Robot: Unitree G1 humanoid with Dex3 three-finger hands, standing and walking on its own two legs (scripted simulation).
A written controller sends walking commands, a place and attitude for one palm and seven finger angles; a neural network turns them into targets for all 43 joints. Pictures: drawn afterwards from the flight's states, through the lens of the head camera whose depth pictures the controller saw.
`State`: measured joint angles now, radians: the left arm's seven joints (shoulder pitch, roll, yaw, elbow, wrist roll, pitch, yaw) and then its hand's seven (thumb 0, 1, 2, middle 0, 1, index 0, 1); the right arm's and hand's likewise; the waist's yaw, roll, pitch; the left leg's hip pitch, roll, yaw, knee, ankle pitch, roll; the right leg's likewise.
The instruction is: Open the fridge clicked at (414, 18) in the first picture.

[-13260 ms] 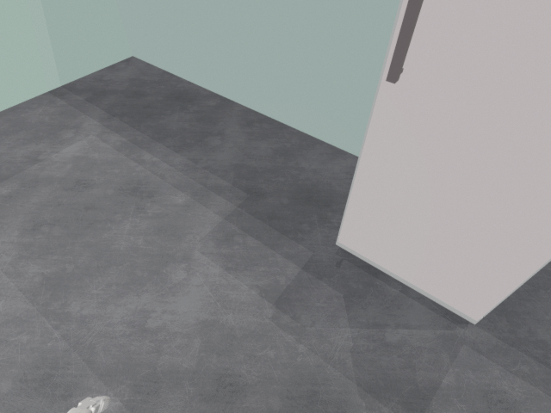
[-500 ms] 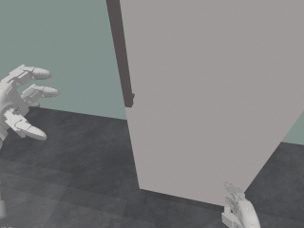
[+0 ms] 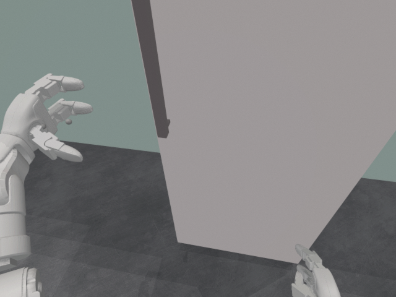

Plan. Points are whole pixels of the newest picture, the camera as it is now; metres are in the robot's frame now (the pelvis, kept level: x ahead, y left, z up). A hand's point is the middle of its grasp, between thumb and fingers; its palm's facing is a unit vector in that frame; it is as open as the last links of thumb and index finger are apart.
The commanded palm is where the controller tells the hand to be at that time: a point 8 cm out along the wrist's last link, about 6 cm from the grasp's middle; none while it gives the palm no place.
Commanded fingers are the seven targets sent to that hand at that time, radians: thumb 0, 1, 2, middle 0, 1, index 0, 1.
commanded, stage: move the hooked fingers beside the handle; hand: left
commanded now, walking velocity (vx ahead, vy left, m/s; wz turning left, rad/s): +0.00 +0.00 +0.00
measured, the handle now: (155, 63) +0.49 +0.14 +0.26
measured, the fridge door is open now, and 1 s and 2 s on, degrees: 0 0 0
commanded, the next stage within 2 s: feel for the door with the fingertips in 1.80 s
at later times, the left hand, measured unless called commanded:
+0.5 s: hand (102, 105) +0.39 +0.22 +0.22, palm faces -0.04 -1.00 -0.06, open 14.0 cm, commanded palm +0.37 +0.27 +0.23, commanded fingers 0.00 -0.50 0.30 -0.30 -1.20 -0.30 -1.20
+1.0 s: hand (123, 90) +0.45 +0.20 +0.22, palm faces -0.05 -1.00 -0.04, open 14.0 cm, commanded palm +0.43 +0.25 +0.22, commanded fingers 0.00 -0.50 0.30 -0.30 -1.20 -0.30 -1.20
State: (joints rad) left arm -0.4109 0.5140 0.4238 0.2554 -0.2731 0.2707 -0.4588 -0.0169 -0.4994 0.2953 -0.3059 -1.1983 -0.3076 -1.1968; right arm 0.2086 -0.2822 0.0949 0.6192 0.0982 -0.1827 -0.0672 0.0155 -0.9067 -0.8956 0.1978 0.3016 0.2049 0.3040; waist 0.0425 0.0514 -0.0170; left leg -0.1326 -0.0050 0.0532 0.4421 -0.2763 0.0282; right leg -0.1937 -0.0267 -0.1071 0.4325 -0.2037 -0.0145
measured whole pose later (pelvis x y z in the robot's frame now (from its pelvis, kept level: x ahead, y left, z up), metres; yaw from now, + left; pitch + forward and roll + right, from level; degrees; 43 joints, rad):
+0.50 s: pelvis +0.01 +0.00 +0.00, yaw +0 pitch +0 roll +0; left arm -0.58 0.47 0.34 0.44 -0.23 0.24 -0.38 -0.02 -0.50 0.30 -0.31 -1.20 -0.31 -1.20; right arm 0.23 -0.28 0.08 0.63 0.10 -0.15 -0.07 0.01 -0.91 -0.90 0.20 0.30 0.20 0.30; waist 0.01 0.05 -0.02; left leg -0.15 -0.01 0.06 0.42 -0.27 0.03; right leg -0.22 -0.03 -0.10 0.42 -0.21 -0.01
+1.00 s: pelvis +0.02 +0.00 +0.00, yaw -1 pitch +2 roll +0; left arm -0.78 0.48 0.32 0.72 -0.19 0.14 -0.35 -0.02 -0.50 0.30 -0.30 -1.20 -0.31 -1.20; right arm 0.29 -0.29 0.06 0.66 0.09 -0.12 -0.08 0.01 -0.91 -0.90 0.20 0.30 0.20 0.30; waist -0.02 0.04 -0.02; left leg -0.17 0.00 0.07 0.41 -0.28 0.03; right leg -0.24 -0.02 -0.09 0.41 -0.21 -0.02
